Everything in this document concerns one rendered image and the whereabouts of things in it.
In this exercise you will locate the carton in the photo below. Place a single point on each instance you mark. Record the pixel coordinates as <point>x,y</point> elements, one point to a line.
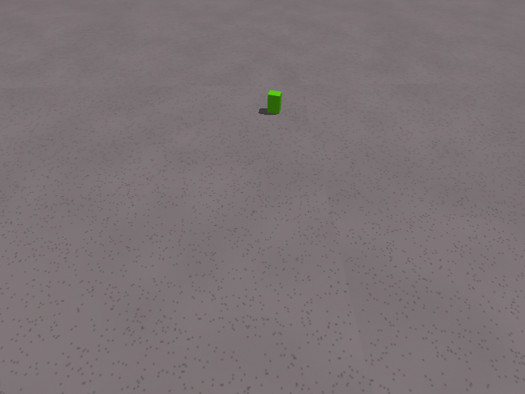
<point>274,101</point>

